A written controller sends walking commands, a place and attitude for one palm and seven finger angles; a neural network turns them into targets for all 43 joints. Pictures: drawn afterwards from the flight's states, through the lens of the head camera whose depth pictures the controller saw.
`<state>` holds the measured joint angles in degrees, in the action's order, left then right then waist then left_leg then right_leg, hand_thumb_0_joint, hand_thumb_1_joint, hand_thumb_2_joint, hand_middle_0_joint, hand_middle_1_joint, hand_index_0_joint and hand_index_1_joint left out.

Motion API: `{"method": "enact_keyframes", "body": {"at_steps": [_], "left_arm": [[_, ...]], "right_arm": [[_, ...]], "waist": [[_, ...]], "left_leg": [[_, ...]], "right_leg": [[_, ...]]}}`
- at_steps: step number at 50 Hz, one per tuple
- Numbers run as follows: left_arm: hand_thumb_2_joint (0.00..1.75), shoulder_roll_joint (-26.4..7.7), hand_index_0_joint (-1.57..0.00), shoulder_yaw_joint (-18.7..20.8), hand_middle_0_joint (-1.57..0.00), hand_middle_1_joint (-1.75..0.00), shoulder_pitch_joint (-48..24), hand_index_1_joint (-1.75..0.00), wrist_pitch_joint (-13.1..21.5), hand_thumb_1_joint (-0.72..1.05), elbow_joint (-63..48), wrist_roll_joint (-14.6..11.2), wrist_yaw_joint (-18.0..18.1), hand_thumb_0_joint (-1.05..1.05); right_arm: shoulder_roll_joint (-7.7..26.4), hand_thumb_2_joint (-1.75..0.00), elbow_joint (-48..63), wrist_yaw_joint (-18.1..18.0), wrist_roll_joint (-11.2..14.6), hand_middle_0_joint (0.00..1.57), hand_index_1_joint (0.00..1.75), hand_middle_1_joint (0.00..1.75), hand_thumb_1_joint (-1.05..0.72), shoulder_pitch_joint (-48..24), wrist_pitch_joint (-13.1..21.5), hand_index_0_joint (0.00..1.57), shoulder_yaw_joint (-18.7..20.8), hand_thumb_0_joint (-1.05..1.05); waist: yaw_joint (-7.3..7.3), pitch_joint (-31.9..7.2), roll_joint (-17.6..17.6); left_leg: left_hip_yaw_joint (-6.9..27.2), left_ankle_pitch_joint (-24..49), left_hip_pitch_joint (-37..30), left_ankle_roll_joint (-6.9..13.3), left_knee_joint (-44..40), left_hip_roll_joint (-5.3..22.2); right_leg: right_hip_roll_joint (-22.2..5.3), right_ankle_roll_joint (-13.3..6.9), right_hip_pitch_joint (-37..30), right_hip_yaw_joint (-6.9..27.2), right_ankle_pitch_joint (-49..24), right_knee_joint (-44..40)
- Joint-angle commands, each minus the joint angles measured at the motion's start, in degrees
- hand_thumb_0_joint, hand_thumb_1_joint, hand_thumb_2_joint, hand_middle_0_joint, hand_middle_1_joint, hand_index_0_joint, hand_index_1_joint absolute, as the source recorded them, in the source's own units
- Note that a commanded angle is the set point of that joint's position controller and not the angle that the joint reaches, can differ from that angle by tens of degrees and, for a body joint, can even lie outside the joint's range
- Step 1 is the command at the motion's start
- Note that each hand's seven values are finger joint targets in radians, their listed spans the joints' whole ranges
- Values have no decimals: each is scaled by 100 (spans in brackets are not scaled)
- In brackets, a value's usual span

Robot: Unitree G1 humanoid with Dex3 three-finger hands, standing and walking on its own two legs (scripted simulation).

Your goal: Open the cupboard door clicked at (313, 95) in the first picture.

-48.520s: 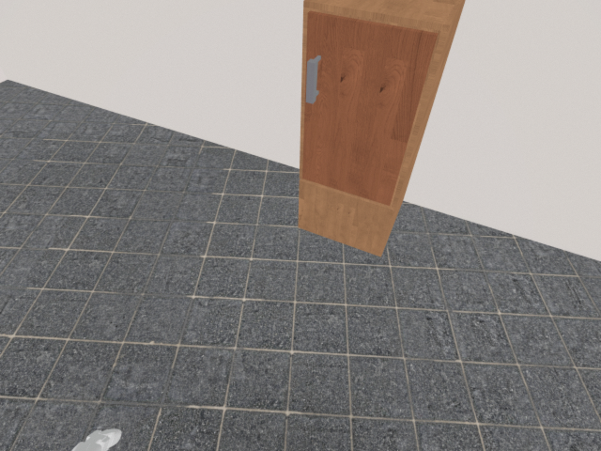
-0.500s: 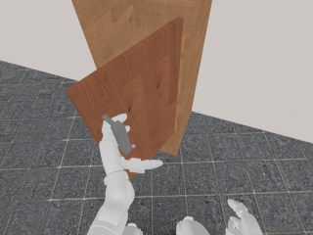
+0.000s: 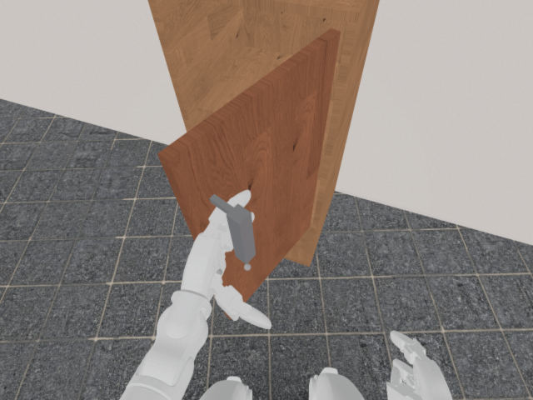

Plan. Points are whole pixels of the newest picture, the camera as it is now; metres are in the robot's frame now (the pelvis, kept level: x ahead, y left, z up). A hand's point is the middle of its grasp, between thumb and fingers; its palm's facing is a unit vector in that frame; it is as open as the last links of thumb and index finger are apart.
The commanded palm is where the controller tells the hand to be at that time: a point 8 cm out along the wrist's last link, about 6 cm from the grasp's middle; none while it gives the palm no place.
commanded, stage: slide the hand sideways off the handle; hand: left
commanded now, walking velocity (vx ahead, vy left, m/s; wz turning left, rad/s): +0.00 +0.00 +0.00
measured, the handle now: (232, 229) +0.36 +0.07 +0.05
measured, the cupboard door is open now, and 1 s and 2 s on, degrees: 72 72 72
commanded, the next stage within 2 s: draw the hand back to the body in 0.94 s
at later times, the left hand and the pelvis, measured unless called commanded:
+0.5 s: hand (233, 285) +0.27 +0.06 +0.04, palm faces -0.12 -0.99 +0.00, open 16.3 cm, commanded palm +0.24 +0.12 +0.04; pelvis +0.02 +0.01 -0.01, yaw -1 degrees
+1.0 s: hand (200, 322) +0.22 +0.10 +0.04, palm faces -0.06 -1.00 -0.05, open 16.3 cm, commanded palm +0.20 +0.16 +0.04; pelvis +0.03 -0.02 -0.02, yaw +0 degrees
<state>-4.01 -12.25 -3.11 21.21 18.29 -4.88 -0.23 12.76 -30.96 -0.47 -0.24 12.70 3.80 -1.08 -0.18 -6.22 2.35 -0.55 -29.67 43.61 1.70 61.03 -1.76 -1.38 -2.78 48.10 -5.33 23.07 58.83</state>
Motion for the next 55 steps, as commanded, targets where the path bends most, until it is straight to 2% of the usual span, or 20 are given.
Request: {"method": "enact_keyframes", "body": {"at_steps": [1, 4, 5, 7, 10, 12, 16, 18, 19, 23, 27, 36, 40, 43, 46, 48, 49, 50, 52, 55], "left_arm": [[30, 498, -15, 175, -15, -30, -768, -30, 277, -50, -1557, -182, 204, 0], [30, 350, -15, 73, -15, -30, -298, -30, 442, -50, -1829, 379, 533, 0], [30, 350, -15, 23, -15, -30, -199, -30, 481, -50, -1897, 518, 595, 0], [30, 362, -15, -73, -15, -30, 153, -30, 487, -50, -2044, 671, 635, 0], [30, 276, -15, -147, -15, -30, 90, -30, 386, -50, -2436, 728, 609, 0], [30, 179, -15, -45, -15, -30, 206, -30, 295, -50, -2622, 636, 570, 0], [30, 344, -15, -170, -15, -30, 353, -30, 226, -50, -3025, 448, 523, 0], [30, 352, -15, -160, -15, -30, 858, -30, 141, -50, -3017, 415, 492, 0], [30, 356, -15, -177, -15, -30, 1012, -30, 99, -50, -3005, 417, 468, 0], [30, 210, -15, -137, -15, -30, 1539, -30, 31, -50, -3392, 489, 403, 0], [30, 70, -15, -61, -15, -30, 1948, -30, 41, -50, -3677, 552, 365, 0], [30, -311, -15, 396, -15, -30, 3003, -30, 296, -50, -4183, 226, -50, 0], [30, -453, -15, 595, -15, -30, 3228, -30, 373, -50, -4312, 72, -237, 0], [30, -665, -15, 923, -15, -30, 3620, -30, 391, -50, -4311, -71, -408, 0], [30, -707, -15, 999, -15, -30, 3594, -30, 415, -50, -4355, -188, -568, 0], [30, -647, -15, 921, -15, -30, 3381, -30, 447, -50, -4373, -251, -673, 0], [30, -677, -15, 904, -15, -30, 3178, -30, 462, -50, -4389, -265, -715, 0], [30, -650, -15, 904, -15, -30, 3104, -30, 491, -50, -4393, -323, -761, 0], [30, -772, -15, 1055, -15, -30, 3163, -30, 504, -50, -4366, -369, -841, 0], [30, -1347, -15, 1596, -15, -30, 3173, -30, 384, -50, -4862, -490, -854, 0]], "right_arm": [[584, -90, 1099, 31, 36, 20, 30, 30, -90, -338, 382, 20, 192, 0], [600, -90, 1190, 172, -64, 20, 30, 30, -90, -205, 335, 20, 250, 0], [582, -90, 1211, 212, -89, 20, 30, 30, -90, -217, 312, 20, 267, 0], [570, -90, 1294, 269, -88, 20, 30, 30, -90, -200, 252, 20, 280, 0], [579, -90, 1427, 253, -73, 20, 30, 30, -90, -222, 171, 20, 273, 0], [579, -90, 1488, 194, -46, 20, 30, 30, -90, -226, 136, 20, 257, 0], [550, -90, 1543, 91, -13, 20, 30, 30, -90, -214, 171, 20, 220, 0], [544, -90, 1555, 89, -16, 20, 30, 30, -90, -145, 183, 20, 219, 0], [560, -90, 1575, 88, -4, 20, 30, 30, -90, -100, 178, 20, 218, 0], [532, -90, 1676, 85, -9, 20, 30, 30, -90, -76, 188, 20, 238, 0], [501, -90, 1735, 84, -22, 20, 30, 30, -90, -29, 186, 20, 232, 0], [501, -90, 1780, 14, -9, 20, 30, 30, -90, 23, 289, 20, 243, 0], [524, -90, 1785, -20, 8, 20, 30, 30, -90, 34, 334, 20, 280, 0], [516, -90, 1784, -54, 25, 20, 30, 30, -90, 16, 342, 20, 304, 0], [517, -90, 1789, -86, 47, 20, 30, 30, -90, -43, 358, 20, 300, 0], [542, -90, 1784, -107, 51, 20, 30, 30, -90, -58, 402, 20, 286, 0], [571, -90, 1769, -126, 61, 20, 30, 30, -90, -48, 429, 20, 286, 0], [579, -90, 1750, -136, 53, 20, 30, 30, -90, -66, 468, 20, 292, 0], [604, -90, 1734, -157, 54, 20, 30, 30, -90, -33, 513, 20, 299, 0], [597, -90, 1816, -198, 100, 20, 30, 30, -90, -14, 497, 20, 295, 0]], "waist": [[-18, -1434, -622], [15, -1559, -667], [23, -1582, -511], [41, -1507, -369], [-14, -1475, -335], [-2, -1519, -376], [-89, -1476, -349], [-36, -1559, -432], [-68, -1614, -599], [12, -1644, -450], [-29, -1488, -478], [2, -1533, -267], [-45, -1594, -477], [26, -1594, -535], [-28, -1495, -450], [-119, -1322, -442], [-216, -1272, -628], [-220, -1281, -540], [-164, -1426, -453], [19, -1826, -258]], "left_leg": [[287, 736, -134, -96, -1161, -8], [322, 1105, -107, -110, -998, 33], [307, 1091, -101, -128, -950, 37], [273, 1071, -75, -147, -908, 44], [299, 920, -44, -135, -910, 42], [308, 810, -27, -130, -917, 35], [396, 864, -151, -139, -916, 62], [392, 1107, -179, -156, -893, 68], [411, 1222, -166, -155, -871, 74], [369, 1501, -188, -193, -810, 74], [323, 1533, -60, -165, -701, 57], [265, 1608, 154, -130, -445, 10], [261, 1563, 354, -105, -307, 2], [227, 1445, 541, -110, -231, -18], [198, 1217, 749, -103, -105, -32], [200, 999, 874, -96, -27, -30], [233, 948, 913, -75, 41, 0], [218, 835, 968, -79, 102, -14], [207, 783, 999, -85, 146, -11], [161, 918, 783, -71, -8, -30]], "right_leg": [[19, 39, -1388, 325, -275, -898], [21, -2, -1177, 276, -608, -558], [15, -12, -1090, 301, -597, -508], [24, -32, -1007, 305, -590, -474], [32, -36, -1004, 322, -448, -497], [51, -22, -1063, 333, -358, -535], [83, 4, -983, 260, -367, -515], [98, 6, -1072, 221, -606, -475], [112, 11, -1119, 216, -702, -451], [86, 6, -1186, 227, -999, -362], [74, 21, -1190, 276, -1171, -345], [88, 40, -1292, 385, -1463, -258], [80, 80, -1386, 457, -1570, -237], [55, 100, -1535, 584, -1587, -272], [7, 137, -1499, 756, -1346, -353], [-12, 151, -1337, 819, -971, -437], [1, 158, -1230, 834, -838, -457], [-29, 178, -1188, 894, -670, -490], [-32, 163, -1194, 936, -478, -485], [-72, 166, -1701, 1080, -521, -645]]}}
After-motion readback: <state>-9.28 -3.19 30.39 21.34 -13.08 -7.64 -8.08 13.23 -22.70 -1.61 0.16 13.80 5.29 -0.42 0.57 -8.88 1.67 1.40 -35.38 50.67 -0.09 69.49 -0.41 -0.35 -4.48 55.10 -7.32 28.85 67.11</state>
